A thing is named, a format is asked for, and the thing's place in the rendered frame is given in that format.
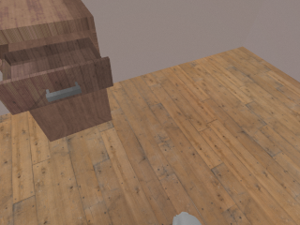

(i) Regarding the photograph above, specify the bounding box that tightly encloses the right robot thigh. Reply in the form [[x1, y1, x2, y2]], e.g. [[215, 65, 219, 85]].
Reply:
[[172, 213, 202, 225]]

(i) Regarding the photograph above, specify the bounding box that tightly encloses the handle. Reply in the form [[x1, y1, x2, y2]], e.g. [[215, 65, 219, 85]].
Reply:
[[46, 82, 82, 102]]

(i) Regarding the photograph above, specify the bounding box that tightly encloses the drawer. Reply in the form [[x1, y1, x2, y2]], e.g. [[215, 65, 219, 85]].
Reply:
[[0, 37, 113, 115]]

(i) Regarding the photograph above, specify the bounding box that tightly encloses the cabinet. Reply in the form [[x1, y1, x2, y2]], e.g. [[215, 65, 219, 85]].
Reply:
[[0, 0, 113, 142]]

